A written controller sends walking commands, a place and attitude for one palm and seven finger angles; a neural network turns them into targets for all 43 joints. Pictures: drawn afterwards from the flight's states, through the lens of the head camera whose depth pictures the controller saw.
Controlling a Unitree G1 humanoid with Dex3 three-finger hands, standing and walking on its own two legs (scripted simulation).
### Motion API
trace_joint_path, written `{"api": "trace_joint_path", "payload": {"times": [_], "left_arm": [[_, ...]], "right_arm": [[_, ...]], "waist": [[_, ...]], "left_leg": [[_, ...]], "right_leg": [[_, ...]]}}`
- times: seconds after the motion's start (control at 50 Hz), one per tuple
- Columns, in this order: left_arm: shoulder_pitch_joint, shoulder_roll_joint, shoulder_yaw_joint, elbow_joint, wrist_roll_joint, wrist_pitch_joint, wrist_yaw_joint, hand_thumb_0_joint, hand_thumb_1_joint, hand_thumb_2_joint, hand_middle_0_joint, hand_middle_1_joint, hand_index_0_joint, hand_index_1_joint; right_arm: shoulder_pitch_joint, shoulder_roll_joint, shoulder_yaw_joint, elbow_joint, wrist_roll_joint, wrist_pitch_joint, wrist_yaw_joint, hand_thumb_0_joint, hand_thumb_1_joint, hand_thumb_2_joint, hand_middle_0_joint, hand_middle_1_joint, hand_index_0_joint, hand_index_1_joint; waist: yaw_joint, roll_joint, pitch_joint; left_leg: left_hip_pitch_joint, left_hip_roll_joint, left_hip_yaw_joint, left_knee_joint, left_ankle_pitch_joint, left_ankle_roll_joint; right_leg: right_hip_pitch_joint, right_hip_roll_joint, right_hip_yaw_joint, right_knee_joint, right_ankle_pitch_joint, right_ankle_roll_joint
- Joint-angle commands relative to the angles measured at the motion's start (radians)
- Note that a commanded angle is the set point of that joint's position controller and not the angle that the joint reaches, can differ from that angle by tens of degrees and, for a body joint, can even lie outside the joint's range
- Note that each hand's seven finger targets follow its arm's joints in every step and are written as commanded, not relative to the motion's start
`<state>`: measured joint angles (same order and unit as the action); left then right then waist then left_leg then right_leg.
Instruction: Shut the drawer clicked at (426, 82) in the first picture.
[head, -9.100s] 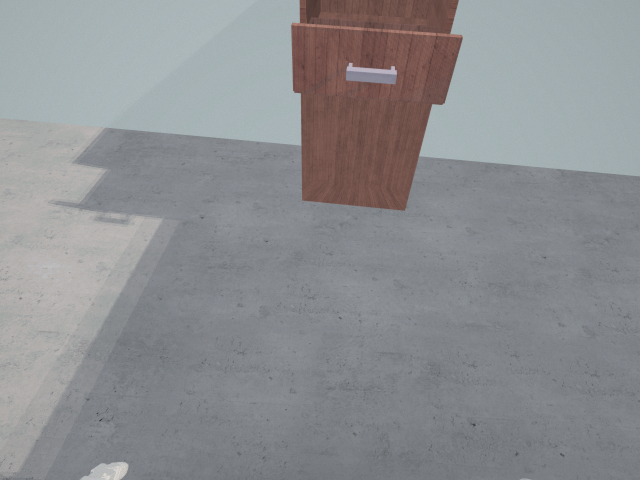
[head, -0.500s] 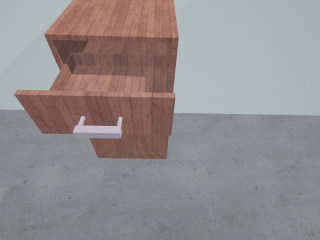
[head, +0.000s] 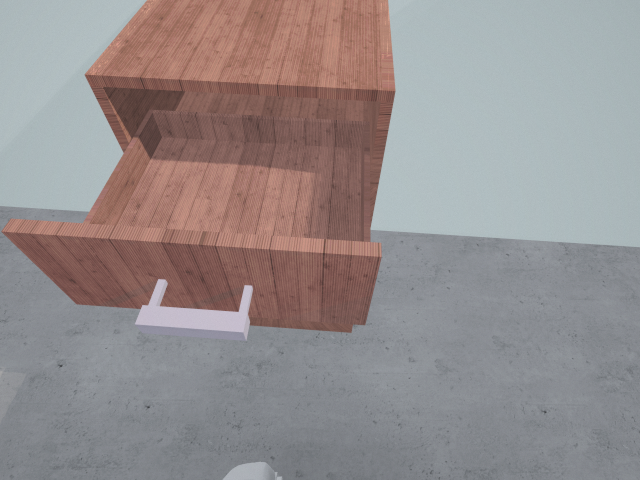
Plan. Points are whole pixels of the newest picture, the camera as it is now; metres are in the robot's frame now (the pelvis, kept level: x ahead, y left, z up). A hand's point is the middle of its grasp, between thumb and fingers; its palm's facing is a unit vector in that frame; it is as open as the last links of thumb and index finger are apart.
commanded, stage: come to a stop and stand still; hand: left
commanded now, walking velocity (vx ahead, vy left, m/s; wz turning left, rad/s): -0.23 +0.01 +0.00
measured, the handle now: (199, 306) +0.31 +0.19 +0.02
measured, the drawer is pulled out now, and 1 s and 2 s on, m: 0.30 0.30 0.30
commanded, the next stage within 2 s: look again from close up in 1.24 s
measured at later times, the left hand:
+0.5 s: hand out of the picture +0.10 +0.17 -0.16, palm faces +0.02 -0.96 -0.28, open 7.4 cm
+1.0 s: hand out of the picture +0.05 +0.24 -0.17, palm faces +0.00 -0.97 -0.25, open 7.4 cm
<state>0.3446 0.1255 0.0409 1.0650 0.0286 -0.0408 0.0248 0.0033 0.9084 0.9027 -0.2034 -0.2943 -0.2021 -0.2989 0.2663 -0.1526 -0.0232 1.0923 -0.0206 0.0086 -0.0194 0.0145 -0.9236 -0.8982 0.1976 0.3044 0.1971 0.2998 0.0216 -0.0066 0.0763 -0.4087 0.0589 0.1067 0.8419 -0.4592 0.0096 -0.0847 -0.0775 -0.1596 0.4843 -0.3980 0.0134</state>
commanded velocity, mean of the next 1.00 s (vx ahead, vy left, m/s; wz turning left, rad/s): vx -0.06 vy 0.02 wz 0.00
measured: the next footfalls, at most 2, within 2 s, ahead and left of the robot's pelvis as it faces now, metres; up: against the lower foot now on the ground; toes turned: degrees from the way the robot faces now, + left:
left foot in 0.06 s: +0.12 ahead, +0.13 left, +0.00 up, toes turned +8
right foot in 0.38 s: +0.08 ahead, -0.14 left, +0.00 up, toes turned +0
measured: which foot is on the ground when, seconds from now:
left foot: up 0.00-0.04, down 0.06-0.38, up 0.40-0.70, down 0.72-1.00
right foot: down 0.00-0.08, up 0.10-0.36, down 0.38-1.00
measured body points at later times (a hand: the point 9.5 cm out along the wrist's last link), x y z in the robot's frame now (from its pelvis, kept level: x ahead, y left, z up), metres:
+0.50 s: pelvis +0.03 -0.03 -0.01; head +0.08 -0.05 +0.44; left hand +0.10 +0.22 -0.14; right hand +0.13 -0.27 -0.17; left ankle +0.02 +0.10 -0.68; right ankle +0.04 -0.14 -0.73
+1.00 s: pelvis +0.01 +0.04 +0.00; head -0.01 +0.03 +0.45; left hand +0.05 +0.29 -0.15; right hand +0.05 -0.19 -0.15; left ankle -0.01 +0.09 -0.73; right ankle +0.04 -0.13 -0.73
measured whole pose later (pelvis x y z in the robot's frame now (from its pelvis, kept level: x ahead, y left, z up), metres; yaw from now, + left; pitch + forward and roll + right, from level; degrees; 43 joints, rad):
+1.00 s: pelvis +0.01 +0.04 +0.00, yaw -2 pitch -3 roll +0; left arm 0.29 0.20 0.00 1.00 0.02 0.04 0.03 0.01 0.90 0.90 -0.20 -0.29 -0.20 -0.30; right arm 0.29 -0.20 0.00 0.94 -0.02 0.01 -0.02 0.00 -0.95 -0.90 0.20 0.30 0.20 0.30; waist 0.01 0.03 0.01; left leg -0.16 -0.06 0.10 0.55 -0.34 0.10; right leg -0.26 -0.07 0.04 0.56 -0.26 0.00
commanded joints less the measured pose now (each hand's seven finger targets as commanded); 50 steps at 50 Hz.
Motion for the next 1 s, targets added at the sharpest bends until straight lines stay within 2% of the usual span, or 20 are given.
{"api": "trace_joint_path", "payload": {"times": [0.0,0.02,0.06,0.08,0.14,0.24,0.3,0.32,0.34,0.36,0.38,0.4,0.52,0.58,0.66,0.72,0.78,0.82,0.88,0.98], "left_arm": [[-0.024,0.148,0.027,-0.036,-0.008,0.003,0.004,0.000,0.900,0.900,-0.200,-0.300,-0.200,-0.300],[-0.011,0.122,0.019,-0.040,-0.012,0.008,0.005,0.000,0.900,0.900,-0.200,-0.300,-0.200,-0.300],[0.029,0.065,-0.004,-0.057,-0.033,0.019,0.016,0.000,0.900,0.900,-0.200,-0.300,-0.200,-0.300],[0.042,0.084,0.000,-0.064,-0.028,0.030,0.025,0.000,0.900,0.900,-0.200,-0.300,-0.200,-0.300],[0.032,0.087,0.002,-0.043,-0.019,0.060,0.030,0.000,0.900,0.900,-0.200,-0.300,-0.200,-0.300],[0.051,0.106,0.019,-0.085,-0.013,0.076,0.016,0.000,0.900,0.900,-0.200,-0.300,-0.200,-0.300],[0.083,0.105,0.026,-0.108,-0.004,0.070,0.010,0.000,0.900,0.900,-0.200,-0.300,-0.200,-0.300],[0.094,0.128,0.028,-0.112,0.003,0.064,0.009,0.000,0.900,0.900,-0.200,-0.300,-0.200,-0.300],[0.053,0.196,0.033,-0.129,0.015,0.054,0.013,0.000,0.900,0.900,-0.200,-0.300,-0.200,-0.300],[-0.017,0.257,0.039,-0.157,0.015,0.051,0.014,0.000,0.900,0.900,-0.200,-0.300,-0.200,-0.300],[-0.050,0.272,0.037,-0.175,0.009,0.051,0.012,0.000,0.900,0.900,-0.200,-0.300,-0.200,-0.300],[-0.096,0.262,0.038,-0.191,0.010,0.056,0.013,0.000,0.900,0.900,-0.200,-0.300,-0.200,-0.300],[-0.060,0.248,0.045,-0.168,0.008,0.038,0.030,0.000,0.900,0.900,-0.200,-0.300,-0.200,-0.300],[-0.037,0.263,0.047,-0.152,0.006,0.042,0.028,0.000,0.900,0.900,-0.200,-0.300,-0.200,-0.300],[-0.119,0.255,0.040,-0.153,-0.005,0.050,0.023,0.000,0.900,0.900,-0.200,-0.300,-0.200,-0.300],[-0.057,0.220,0.008,-0.154,-0.017,0.018,0.052,0.000,0.900,0.900,-0.200,-0.300,-0.200,-0.300],[-0.090,0.197,-0.009,-0.143,-0.010,0.044,0.033,0.000,0.900,0.900,-0.200,-0.300,-0.200,-0.300],[-0.087,0.163,-0.024,-0.133,-0.006,0.062,0.025,0.000,0.900,0.900,-0.200,-0.300,-0.200,-0.300],[-0.061,0.159,-0.031,-0.121,-0.008,0.063,0.011,0.000,0.900,0.900,-0.200,-0.300,-0.200,-0.300],[-0.046,0.162,-0.030,-0.124,-0.007,0.067,0.005,0.000,0.900,0.900,-0.200,-0.300,-0.200,-0.300]], "right_arm": [[0.137,-0.025,-0.006,-0.036,0.003,-0.042,0.013,0.000,-0.900,-0.900,0.200,0.300,0.200,0.300],[0.224,-0.073,-0.013,-0.003,-0.004,-0.049,0.002,0.000,-0.900,-0.900,0.200,0.300,0.200,0.300],[0.276,-0.193,-0.028,-0.002,-0.007,-0.046,-0.020,0.000,-0.900,-0.900,0.200,0.300,0.200,0.300],[0.198,-0.189,-0.020,-0.022,-0.001,-0.038,-0.019,0.000,-0.900,-0.900,0.200,0.300,0.200,0.300],[-0.006,-0.154,-0.007,-0.075,0.000,-0.028,-0.034,0.000,-0.900,-0.900,0.200,0.300,0.200,0.300],[-0.084,-0.214,-0.046,-0.122,-0.003,0.001,-0.036,0.000,-0.900,-0.900,0.200,0.300,0.200,0.300],[-0.158,-0.210,-0.064,-0.149,-0.003,0.017,-0.025,0.000,-0.900,-0.900,0.200,0.300,0.200,0.300],[-0.171,-0.189,-0.065,-0.156,0.001,0.025,-0.019,0.000,-0.900,-0.900,0.200,0.300,0.200,0.300],[-0.144,-0.128,-0.060,-0.162,0.006,0.034,-0.010,0.000,-0.900,-0.900,0.200,0.300,0.200,0.300],[-0.130,-0.082,-0.059,-0.177,0.009,0.048,-0.005,0.000,-0.900,-0.900,0.200,0.300,0.200,0.300],[-0.114,-0.096,-0.063,-0.168,0.007,0.060,-0.007,0.000,-0.900,-0.900,0.200,0.300,0.200,0.300],[-0.134,-0.071,-0.061,-0.166,0.002,0.064,-0.001,0.000,-0.900,-0.900,0.200,0.300,0.200,0.300],[-0.130,-0.108,-0.048,-0.156,0.008,0.031,0.000,0.000,-0.900,-0.900,0.200,0.300,0.200,0.300],[-0.155,-0.101,-0.040,-0.168,0.013,0.026,0.000,0.000,-0.900,-0.900,0.200,0.300,0.200,0.300],[-0.020,-0.090,-0.030,-0.121,0.017,0.013,-0.004,0.000,-0.900,-0.900,0.200,0.300,0.200,0.300],[-0.024,-0.147,-0.032,-0.206,0.005,-0.027,0.004,0.000,-0.900,-0.900,0.200,0.300,0.200,0.300],[-0.028,-0.138,-0.011,-0.218,0.000,-0.025,0.002,0.000,-0.900,-0.900,0.200,0.300,0.200,0.300],[-0.015,-0.165,-0.005,-0.222,0.004,-0.021,-0.007,0.000,-0.900,-0.900,0.200,0.300,0.200,0.300],[-0.005,-0.164,0.000,-0.229,0.003,-0.022,-0.005,0.000,-0.900,-0.900,0.200,0.300,0.200,0.300],[0.022,-0.177,-0.004,-0.215,0.001,-0.026,-0.002,0.000,-0.900,-0.900,0.200,0.300,0.200,0.300]], "waist": [[-0.100,-0.126,0.003],[-0.121,-0.026,-0.066],[-0.118,0.265,-0.158],[-0.081,0.154,-0.115],[-0.028,0.230,-0.005],[-0.009,0.142,-0.153],[0.030,0.101,-0.176],[0.041,0.017,-0.163],[0.020,-0.214,-0.118],[0.004,-0.340,-0.065],[0.001,-0.225,-0.074],[-0.012,-0.118,-0.028],[0.016,-0.150,-0.143],[0.037,-0.136,-0.144],[-0.031,-0.149,-0.179],[-0.026,0.148,-0.349],[-0.016,0.295,-0.139],[-0.010,0.211,0.027],[0.001,0.042,0.091],[-0.005,0.048,0.107]], "left_leg": [[0.246,-0.042,0.071,-0.306,0.333,-0.003],[0.385,-0.003,0.017,-0.357,0.522,0.003],[0.440,0.322,-0.328,-0.444,1.188,0.188],[0.319,0.333,-0.269,-0.450,1.195,0.213],[0.161,0.296,-0.246,-0.480,1.022,0.191],[0.263,0.299,-0.214,-0.424,0.926,0.183],[0.184,0.235,-0.139,-0.341,0.706,0.115],[0.144,0.166,-0.101,-0.266,0.522,0.062],[0.064,0.015,-0.029,-0.129,0.205,-0.004],[-0.006,-0.077,-0.040,0.041,-0.100,-0.032],[0.036,-0.059,-0.116,0.170,-0.138,-0.030],[0.024,-0.061,-0.134,0.229,-0.100,-0.024],[-0.086,-0.060,-0.120,0.109,-0.050,-0.053],[-0.031,-0.071,-0.105,-0.036,-0.041,-0.050],[0.240,-0.083,-0.063,-0.423,0.214,-0.039],[0.250,0.029,-0.114,-0.353,0.357,-0.003],[0.214,0.080,-0.194,-0.412,0.588,0.030],[0.090,0.118,-0.239,-0.485,0.528,0.062],[0.033,0.084,-0.248,-0.541,0.235,0.066],[0.018,0.086,-0.287,-0.648,-0.044,0.057]], "right_leg": [[-0.148,-0.114,0.047,0.006,0.501,-0.096],[-0.175,-0.079,0.026,0.173,0.490,-0.058],[-0.272,0.053,0.066,0.512,-0.243,0.006],[-0.209,0.032,0.138,0.551,-0.287,-0.009],[-0.230,-0.011,0.175,0.471,-0.193,0.001],[-0.254,0.032,0.168,0.410,-0.099,-0.013],[-0.151,0.036,0.137,0.203,0.089,-0.007],[-0.120,0.023,0.150,0.041,0.253,0.000],[-0.148,-0.098,0.333,-0.094,0.459,-0.030],[-0.214,-0.269,0.515,-0.178,0.573,-0.141],[-0.293,-0.315,0.497,-0.196,0.483,-0.229],[-0.348,-0.271,0.450,-0.195,0.385,-0.231],[0.069,-0.229,0.379,-0.028,0.895,-0.224],[0.079,-0.238,0.401,-0.039,0.862,-0.234],[-0.043,-0.163,0.334,-0.004,0.655,-0.140],[0.032,-0.087,0.253,0.125,0.531,-0.075],[-0.143,-0.007,0.169,0.108,0.223,-0.057],[-0.168,0.046,0.122,0.109,0.019,-0.034],[-0.173,0.036,0.161,0.058,0.092,-0.045],[-0.206,0.033,0.182,0.071,0.092,-0.045]]}}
